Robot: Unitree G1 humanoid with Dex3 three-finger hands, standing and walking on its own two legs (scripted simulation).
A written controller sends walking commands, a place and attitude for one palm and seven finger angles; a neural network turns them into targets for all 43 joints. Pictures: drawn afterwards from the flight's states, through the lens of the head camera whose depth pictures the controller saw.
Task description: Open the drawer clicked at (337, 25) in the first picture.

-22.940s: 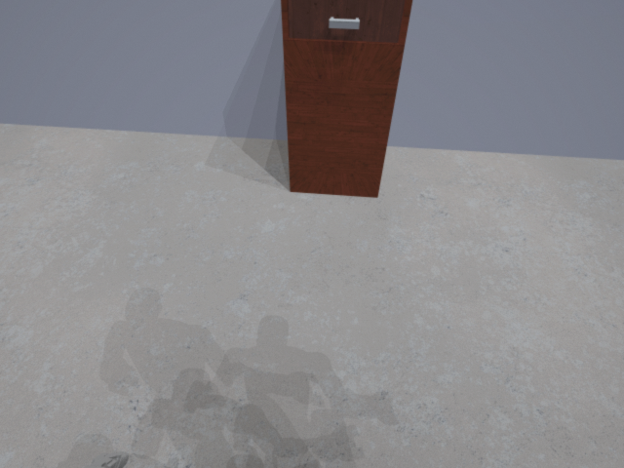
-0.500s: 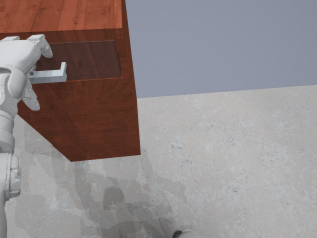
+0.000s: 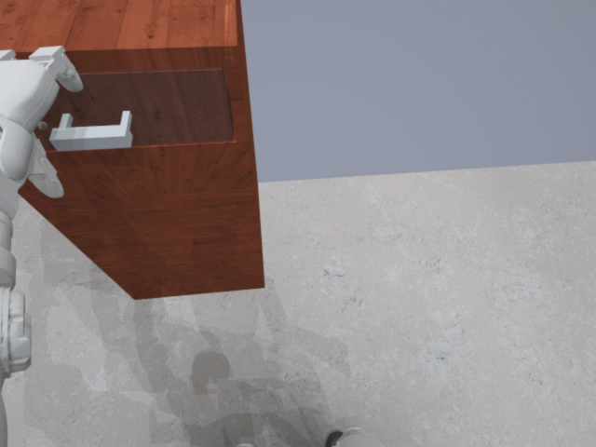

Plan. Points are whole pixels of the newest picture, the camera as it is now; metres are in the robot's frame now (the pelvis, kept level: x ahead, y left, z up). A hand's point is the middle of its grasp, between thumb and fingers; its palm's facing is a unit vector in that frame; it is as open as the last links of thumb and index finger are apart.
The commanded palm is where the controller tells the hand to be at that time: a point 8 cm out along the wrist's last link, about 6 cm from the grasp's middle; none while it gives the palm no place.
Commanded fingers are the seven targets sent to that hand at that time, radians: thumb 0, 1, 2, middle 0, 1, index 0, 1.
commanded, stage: re-aim the fingers above the handle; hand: left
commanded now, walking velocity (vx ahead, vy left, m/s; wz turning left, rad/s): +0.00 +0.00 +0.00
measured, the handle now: (94, 128) +0.55 +0.29 +0.06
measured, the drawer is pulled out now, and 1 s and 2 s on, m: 0.00 0.00 0.00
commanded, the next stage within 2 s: lower the fingers behind the handle in 0.52 s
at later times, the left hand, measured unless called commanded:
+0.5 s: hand (73, 113) +0.51 +0.28 +0.13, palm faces +0.05 -0.01 -1.00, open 13.5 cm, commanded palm +0.48 +0.31 +0.17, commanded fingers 0.00 -0.50 0.30 -0.30 -1.20 -0.30 -1.20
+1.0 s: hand (57, 147) +0.49 +0.31 +0.08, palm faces -0.04 -0.02 -1.00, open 13.8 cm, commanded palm +0.48 +0.31 +0.14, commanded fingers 0.00 -0.50 0.30 -0.30 -1.20 -0.30 -1.20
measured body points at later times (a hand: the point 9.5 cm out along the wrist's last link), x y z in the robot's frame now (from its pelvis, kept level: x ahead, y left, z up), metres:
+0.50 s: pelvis -0.01 -0.01 +0.00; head +0.11 -0.01 +0.43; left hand +0.50 +0.27 +0.18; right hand +0.02 -0.28 -0.13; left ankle -0.05 +0.08 -0.71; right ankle +0.01 -0.14 -0.71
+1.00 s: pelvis +0.00 -0.01 -0.01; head +0.13 +0.00 +0.42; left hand +0.49 +0.31 +0.14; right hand +0.01 -0.31 -0.12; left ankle -0.05 +0.08 -0.71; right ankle +0.01 -0.14 -0.71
